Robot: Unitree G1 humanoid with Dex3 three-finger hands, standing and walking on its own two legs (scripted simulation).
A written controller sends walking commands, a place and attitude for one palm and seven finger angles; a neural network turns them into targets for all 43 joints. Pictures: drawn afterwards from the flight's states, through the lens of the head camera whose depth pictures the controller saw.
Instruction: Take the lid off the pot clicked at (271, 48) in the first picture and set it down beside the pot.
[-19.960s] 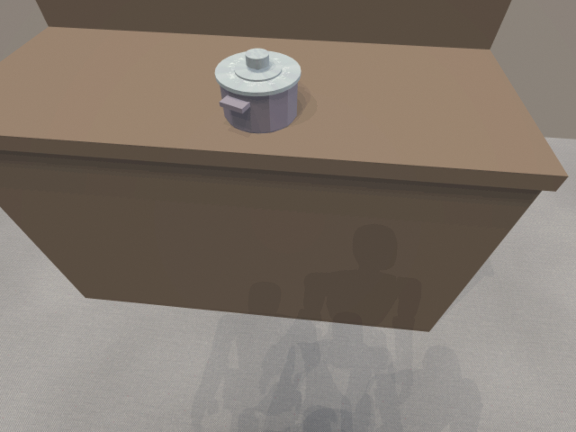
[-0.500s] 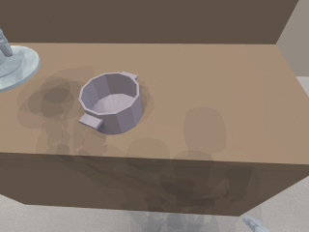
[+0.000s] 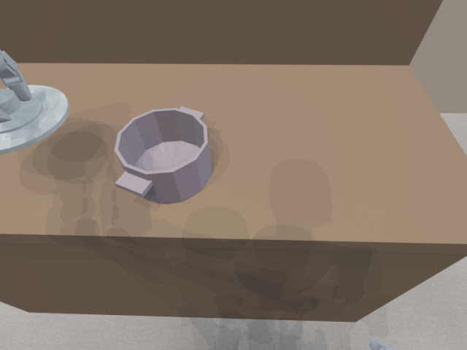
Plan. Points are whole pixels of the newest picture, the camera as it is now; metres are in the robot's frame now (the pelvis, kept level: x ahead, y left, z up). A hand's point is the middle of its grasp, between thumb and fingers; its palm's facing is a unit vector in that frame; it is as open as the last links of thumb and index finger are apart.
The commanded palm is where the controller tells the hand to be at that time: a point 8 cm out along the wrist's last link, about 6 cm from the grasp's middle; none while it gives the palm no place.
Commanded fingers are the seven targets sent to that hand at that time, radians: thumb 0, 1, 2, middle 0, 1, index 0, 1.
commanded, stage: lower the lid onto the table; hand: left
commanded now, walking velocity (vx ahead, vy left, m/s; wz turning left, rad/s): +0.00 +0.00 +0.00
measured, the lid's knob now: (1, 102) +0.45 +0.36 +0.20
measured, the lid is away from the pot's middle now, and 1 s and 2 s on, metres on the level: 0.23 0.23 0.25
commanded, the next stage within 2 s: open the fingers wide in 1.84 s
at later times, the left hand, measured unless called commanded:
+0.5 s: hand (2, 126) +0.42 +0.35 +0.18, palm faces -0.33 -0.12 -0.94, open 7.7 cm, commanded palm +0.42 +0.35 +0.25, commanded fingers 0.00 0.54 1.15 -0.96 -0.93 -0.93 -0.89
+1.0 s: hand (22, 138) +0.43 +0.35 +0.15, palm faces -0.38 -0.15 -0.91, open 7.7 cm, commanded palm +0.43 +0.35 +0.22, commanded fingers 0.00 0.54 1.15 -0.96 -0.93 -0.93 -0.89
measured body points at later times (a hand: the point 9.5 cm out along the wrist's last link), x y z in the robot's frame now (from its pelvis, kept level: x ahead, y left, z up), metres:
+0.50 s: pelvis +0.00 +0.01 +0.00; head +0.04 +0.00 +0.45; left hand +0.43 +0.35 +0.23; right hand +0.10 -0.26 -0.12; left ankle +0.04 +0.08 -0.74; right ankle -0.02 -0.14 -0.74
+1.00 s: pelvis +0.01 +0.01 +0.00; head +0.05 +0.01 +0.44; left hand +0.44 +0.35 +0.20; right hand +0.08 -0.27 -0.12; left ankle +0.04 +0.08 -0.74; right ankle -0.02 -0.14 -0.74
